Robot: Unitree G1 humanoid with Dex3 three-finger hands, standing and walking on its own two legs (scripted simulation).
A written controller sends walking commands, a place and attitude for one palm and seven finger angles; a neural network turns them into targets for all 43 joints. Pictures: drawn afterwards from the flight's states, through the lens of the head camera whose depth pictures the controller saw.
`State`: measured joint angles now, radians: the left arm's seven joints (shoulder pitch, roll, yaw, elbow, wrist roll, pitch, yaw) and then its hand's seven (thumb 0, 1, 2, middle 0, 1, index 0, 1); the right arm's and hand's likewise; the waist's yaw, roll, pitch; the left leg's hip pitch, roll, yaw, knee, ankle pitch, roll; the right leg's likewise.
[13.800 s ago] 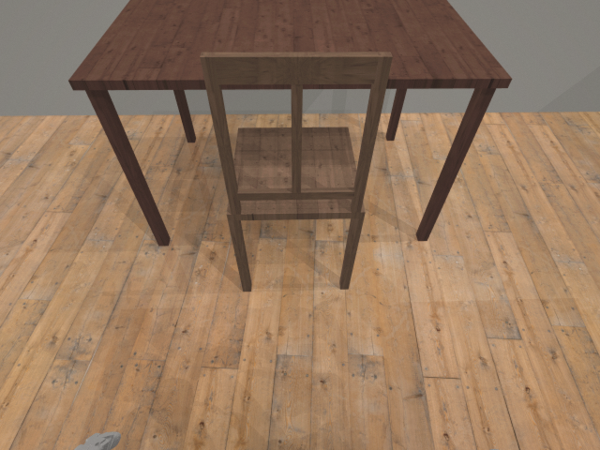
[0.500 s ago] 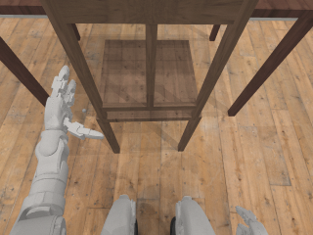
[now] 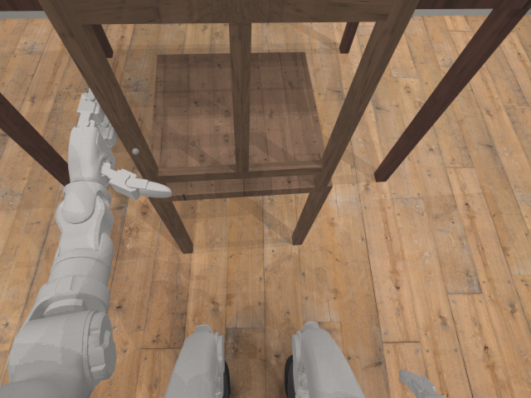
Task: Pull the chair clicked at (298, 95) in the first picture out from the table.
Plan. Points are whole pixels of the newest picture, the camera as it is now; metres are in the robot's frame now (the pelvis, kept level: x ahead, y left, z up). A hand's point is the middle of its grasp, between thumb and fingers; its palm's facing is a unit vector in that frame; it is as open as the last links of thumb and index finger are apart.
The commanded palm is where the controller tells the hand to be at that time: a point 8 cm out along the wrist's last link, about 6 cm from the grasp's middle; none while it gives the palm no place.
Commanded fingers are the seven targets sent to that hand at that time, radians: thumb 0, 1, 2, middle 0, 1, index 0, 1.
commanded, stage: push the fingers through the gap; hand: left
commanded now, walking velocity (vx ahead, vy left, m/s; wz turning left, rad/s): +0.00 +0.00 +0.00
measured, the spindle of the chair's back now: (241, 114) +0.53 +0.03 +0.05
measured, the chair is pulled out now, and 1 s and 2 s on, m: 0.00 0.00 0.01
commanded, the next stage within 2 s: hook a spindle and tug to test in 0.58 s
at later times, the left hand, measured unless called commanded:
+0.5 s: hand (138, 139) +0.49 +0.18 +0.03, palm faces +0.06 -1.00 -0.04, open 16.9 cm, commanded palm +0.47 +0.22 +0.03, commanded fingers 0.00 -0.50 0.30 -0.06 -0.08 -0.06 -0.08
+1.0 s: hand (138, 139) +0.49 +0.18 +0.04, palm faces +0.05 -1.00 -0.03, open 15.8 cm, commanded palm +0.46 +0.21 +0.03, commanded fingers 0.00 -0.39 0.35 -0.36 -1.01 -0.36 -1.01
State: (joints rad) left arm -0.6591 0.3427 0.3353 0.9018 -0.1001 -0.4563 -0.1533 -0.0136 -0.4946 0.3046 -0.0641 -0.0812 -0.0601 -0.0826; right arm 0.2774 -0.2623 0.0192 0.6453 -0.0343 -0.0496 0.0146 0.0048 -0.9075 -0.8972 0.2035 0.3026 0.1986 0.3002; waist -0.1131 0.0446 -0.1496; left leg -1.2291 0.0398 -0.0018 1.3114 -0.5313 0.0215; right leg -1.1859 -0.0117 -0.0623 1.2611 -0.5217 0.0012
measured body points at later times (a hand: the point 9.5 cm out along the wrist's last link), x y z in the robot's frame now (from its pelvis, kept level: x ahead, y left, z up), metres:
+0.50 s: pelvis +0.00 +0.00 +0.00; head +0.16 +0.01 +0.42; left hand +0.48 +0.23 +0.03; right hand +0.05 -0.27 -0.12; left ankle +0.04 +0.10 -0.61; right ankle +0.04 -0.13 -0.61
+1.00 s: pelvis +0.01 +0.01 +0.00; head +0.16 +0.03 +0.43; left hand +0.48 +0.23 +0.04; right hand +0.07 -0.25 -0.12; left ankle +0.04 +0.10 -0.61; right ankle +0.04 -0.13 -0.61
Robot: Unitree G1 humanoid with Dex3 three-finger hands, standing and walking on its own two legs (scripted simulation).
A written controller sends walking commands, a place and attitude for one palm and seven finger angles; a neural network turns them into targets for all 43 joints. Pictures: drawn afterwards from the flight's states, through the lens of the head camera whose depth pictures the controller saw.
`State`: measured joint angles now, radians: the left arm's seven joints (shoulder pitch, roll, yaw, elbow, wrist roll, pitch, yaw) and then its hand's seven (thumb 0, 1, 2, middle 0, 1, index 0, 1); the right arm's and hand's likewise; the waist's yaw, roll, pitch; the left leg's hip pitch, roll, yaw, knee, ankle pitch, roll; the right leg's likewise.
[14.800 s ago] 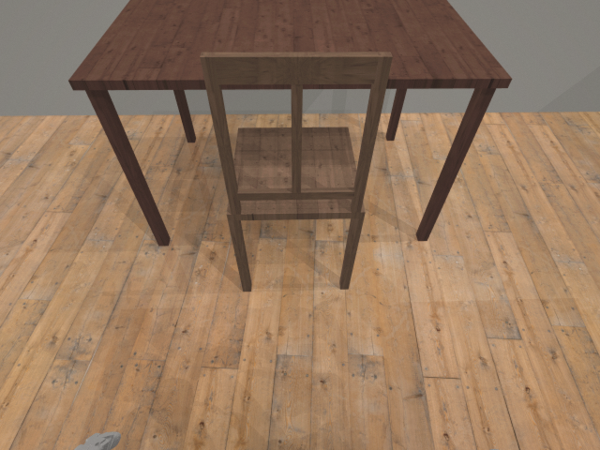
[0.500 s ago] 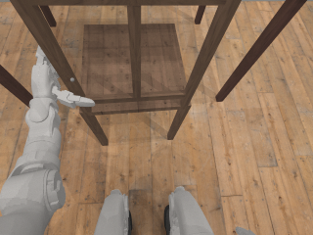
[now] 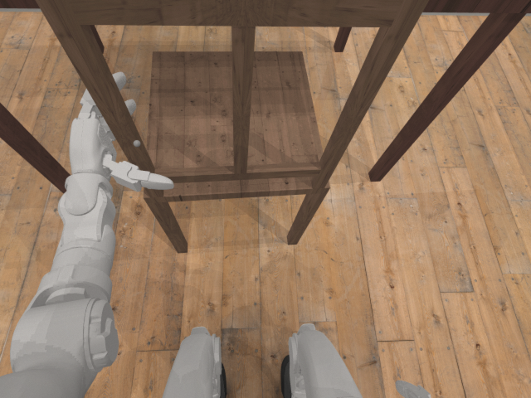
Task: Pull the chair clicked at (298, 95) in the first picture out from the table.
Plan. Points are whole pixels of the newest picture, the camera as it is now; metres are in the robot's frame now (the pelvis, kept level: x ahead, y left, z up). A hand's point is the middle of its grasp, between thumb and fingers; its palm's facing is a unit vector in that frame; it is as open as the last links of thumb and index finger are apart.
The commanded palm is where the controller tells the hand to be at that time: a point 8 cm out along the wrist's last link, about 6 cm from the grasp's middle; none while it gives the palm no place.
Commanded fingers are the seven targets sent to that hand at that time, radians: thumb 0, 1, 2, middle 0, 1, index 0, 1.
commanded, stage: hook a spindle and tug to test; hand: left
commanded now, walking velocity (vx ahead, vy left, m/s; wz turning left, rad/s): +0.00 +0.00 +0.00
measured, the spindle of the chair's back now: (241, 116) +0.52 +0.02 +0.04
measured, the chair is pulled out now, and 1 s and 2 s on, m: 0.00 0.01 0.09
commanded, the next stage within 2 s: step backward, pulling the chair out in 1.18 s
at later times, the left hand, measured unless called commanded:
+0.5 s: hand (137, 143) +0.48 +0.18 +0.03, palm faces +0.09 -1.00 -0.03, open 6.5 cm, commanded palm +0.45 +0.21 +0.03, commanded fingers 0.00 0.90 0.90 -0.50 -1.45 -0.50 -1.45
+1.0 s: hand (142, 149) +0.47 +0.17 +0.03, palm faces +0.09 -1.00 -0.02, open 5.8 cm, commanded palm +0.43 +0.20 +0.03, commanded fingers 0.00 0.90 0.90 -0.50 -1.45 -0.50 -1.45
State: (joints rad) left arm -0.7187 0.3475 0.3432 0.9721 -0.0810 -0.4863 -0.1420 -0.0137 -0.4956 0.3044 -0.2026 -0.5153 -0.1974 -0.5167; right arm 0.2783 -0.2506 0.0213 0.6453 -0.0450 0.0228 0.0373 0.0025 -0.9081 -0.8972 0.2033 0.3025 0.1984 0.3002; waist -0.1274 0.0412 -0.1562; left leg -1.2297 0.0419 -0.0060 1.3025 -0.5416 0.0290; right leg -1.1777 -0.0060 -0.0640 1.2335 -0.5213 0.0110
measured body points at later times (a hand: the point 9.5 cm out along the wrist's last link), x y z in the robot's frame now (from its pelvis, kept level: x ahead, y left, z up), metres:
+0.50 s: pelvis +0.00 +0.00 +0.00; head +0.15 +0.02 +0.42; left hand +0.47 +0.23 +0.03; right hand +0.06 -0.26 -0.12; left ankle +0.03 +0.10 -0.62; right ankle +0.03 -0.13 -0.62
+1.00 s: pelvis +0.01 -0.01 +0.01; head +0.15 +0.01 +0.43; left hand +0.46 +0.22 +0.03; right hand +0.08 -0.27 -0.12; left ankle +0.03 +0.10 -0.62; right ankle +0.03 -0.13 -0.62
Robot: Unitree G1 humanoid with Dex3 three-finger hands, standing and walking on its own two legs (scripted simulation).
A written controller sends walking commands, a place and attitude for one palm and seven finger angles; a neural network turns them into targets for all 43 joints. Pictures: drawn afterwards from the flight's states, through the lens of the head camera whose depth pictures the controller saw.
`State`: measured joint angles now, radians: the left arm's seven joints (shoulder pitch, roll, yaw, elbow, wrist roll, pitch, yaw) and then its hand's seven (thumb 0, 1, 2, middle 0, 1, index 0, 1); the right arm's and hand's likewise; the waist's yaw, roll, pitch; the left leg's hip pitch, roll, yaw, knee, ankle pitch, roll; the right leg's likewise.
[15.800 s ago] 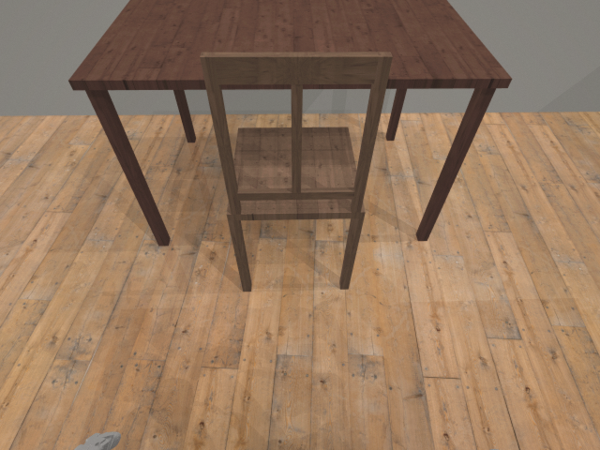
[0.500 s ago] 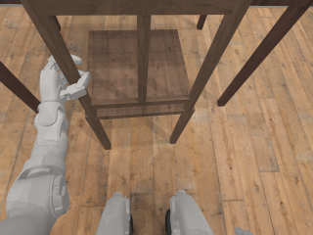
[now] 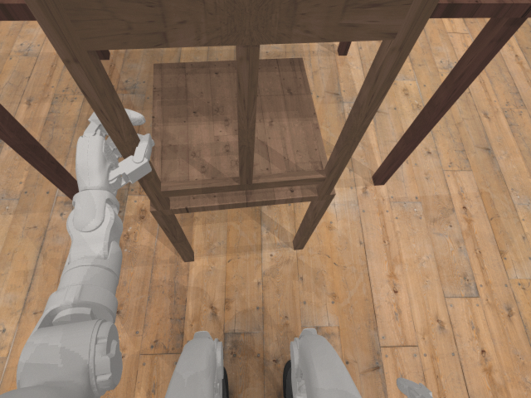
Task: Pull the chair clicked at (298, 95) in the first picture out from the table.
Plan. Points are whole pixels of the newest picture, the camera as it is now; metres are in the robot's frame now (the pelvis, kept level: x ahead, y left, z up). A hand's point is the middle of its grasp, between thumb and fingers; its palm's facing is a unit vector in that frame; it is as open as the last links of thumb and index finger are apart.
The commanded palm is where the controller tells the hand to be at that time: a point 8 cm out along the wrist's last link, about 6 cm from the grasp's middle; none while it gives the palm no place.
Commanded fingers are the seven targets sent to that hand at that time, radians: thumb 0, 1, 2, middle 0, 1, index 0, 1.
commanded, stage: hook a spindle and tug to test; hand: left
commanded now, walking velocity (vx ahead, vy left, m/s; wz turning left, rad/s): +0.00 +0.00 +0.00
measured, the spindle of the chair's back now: (246, 130) +0.50 +0.02 +0.04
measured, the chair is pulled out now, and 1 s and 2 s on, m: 0.01 0.09 0.23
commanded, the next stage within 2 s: step backward, pulling the chair out in 0.18 s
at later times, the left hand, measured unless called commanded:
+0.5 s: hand (144, 166) +0.44 +0.16 +0.04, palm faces +0.12 -0.98 -0.13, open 6.0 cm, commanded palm +0.43 +0.21 +0.04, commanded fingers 0.00 0.90 0.90 -0.50 -1.45 -0.50 -1.45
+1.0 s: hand (166, 220) +0.35 +0.12 +0.04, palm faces +0.06 -0.99 -0.14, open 5.8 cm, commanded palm +0.35 +0.17 +0.05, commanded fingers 0.00 0.90 0.90 -0.50 -1.45 -0.50 -1.45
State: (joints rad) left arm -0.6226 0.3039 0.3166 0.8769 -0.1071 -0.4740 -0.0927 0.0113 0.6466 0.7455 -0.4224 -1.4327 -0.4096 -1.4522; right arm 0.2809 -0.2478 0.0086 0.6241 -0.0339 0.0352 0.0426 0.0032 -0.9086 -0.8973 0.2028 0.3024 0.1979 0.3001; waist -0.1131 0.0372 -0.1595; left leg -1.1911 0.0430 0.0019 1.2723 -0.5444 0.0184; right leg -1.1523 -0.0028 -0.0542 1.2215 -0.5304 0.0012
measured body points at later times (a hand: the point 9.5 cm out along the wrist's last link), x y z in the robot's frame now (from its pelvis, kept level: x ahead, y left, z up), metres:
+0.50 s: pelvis +0.02 +0.01 +0.07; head +0.13 +0.01 +0.51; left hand +0.42 +0.21 +0.05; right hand +0.09 -0.24 -0.05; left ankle +0.02 +0.11 -0.62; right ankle +0.02 -0.13 -0.62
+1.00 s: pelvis -0.04 -0.01 +0.10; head +0.07 -0.02 +0.54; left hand +0.34 +0.18 +0.06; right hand +0.03 -0.26 -0.04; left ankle +0.02 +0.11 -0.62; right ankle +0.02 -0.13 -0.62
